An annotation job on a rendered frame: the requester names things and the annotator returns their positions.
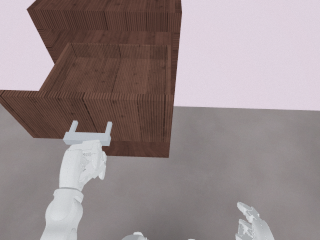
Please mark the handle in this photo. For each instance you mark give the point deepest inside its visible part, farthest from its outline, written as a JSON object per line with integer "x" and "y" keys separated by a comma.
{"x": 73, "y": 138}

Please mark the cabinet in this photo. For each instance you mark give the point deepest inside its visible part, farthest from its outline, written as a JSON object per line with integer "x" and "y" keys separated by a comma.
{"x": 137, "y": 22}

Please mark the right robot hand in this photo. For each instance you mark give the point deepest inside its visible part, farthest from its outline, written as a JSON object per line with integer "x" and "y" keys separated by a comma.
{"x": 257, "y": 230}

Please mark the left robot hand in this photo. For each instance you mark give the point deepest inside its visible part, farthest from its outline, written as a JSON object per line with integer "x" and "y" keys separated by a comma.
{"x": 87, "y": 155}

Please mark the drawer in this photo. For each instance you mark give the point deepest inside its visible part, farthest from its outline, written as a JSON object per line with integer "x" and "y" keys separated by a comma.
{"x": 96, "y": 83}

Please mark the robot left forearm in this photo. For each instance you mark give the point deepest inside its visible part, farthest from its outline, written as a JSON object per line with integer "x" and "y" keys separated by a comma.
{"x": 63, "y": 214}

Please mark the left robot shin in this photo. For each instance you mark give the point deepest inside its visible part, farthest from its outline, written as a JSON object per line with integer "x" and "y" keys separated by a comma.
{"x": 138, "y": 233}

